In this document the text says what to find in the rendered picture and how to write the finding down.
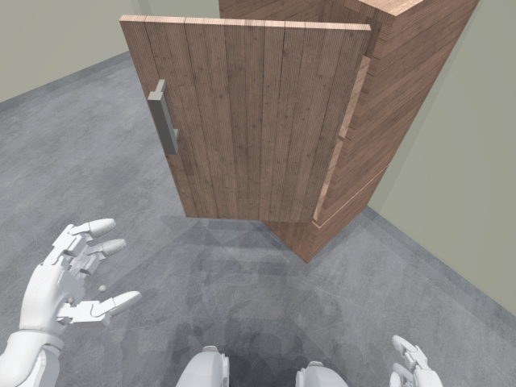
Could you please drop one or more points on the robot left thigh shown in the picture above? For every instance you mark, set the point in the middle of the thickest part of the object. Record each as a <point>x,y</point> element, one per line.
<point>206,369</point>

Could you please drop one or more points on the cupboard door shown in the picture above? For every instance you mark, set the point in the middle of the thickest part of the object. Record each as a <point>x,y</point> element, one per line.
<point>258,104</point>

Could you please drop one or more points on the handle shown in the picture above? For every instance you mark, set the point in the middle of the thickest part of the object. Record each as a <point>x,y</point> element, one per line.
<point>161,116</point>

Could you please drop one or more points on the robot right thigh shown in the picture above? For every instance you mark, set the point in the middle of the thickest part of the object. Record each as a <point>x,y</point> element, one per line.
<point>316,376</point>

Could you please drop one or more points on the robot left forearm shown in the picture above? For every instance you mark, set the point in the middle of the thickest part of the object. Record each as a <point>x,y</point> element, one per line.
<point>31,359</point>

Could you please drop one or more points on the robot left hand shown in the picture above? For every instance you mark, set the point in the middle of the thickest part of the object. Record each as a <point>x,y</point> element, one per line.
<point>44,303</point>

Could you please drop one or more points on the robot thigh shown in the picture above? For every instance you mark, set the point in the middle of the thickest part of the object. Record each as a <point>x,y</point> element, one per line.
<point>206,369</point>
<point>316,376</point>

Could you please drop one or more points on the robot right hand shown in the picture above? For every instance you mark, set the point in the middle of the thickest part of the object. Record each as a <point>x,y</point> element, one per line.
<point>416,362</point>

